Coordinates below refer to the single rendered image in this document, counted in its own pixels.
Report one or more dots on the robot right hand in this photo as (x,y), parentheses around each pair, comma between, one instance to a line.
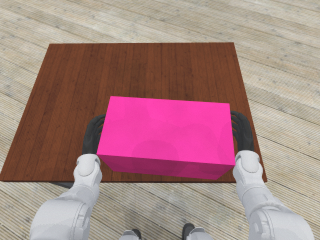
(243,133)

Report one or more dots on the right robot foot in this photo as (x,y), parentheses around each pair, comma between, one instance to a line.
(187,228)

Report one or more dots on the robot left hand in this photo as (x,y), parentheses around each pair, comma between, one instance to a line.
(92,137)

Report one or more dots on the left robot shin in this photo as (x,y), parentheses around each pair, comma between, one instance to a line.
(129,232)

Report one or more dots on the carton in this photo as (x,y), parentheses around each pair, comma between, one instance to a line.
(178,138)

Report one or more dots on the table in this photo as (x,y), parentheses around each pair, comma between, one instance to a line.
(75,83)

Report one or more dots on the robot right forearm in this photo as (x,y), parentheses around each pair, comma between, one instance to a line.
(250,187)

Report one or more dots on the robot left upper arm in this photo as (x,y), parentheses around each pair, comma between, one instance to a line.
(62,220)

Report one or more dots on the robot right upper arm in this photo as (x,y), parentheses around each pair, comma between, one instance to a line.
(265,224)

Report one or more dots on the robot left forearm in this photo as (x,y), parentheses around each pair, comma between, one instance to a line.
(87,175)

